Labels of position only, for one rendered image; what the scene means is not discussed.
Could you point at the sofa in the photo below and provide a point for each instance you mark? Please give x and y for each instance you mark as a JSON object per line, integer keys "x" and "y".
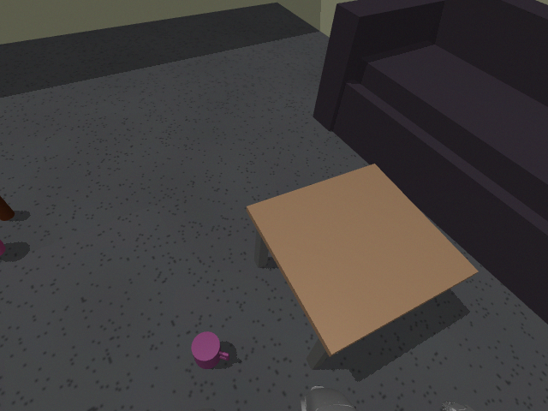
{"x": 449, "y": 98}

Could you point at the coffee table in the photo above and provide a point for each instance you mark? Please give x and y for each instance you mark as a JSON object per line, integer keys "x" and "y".
{"x": 356, "y": 253}

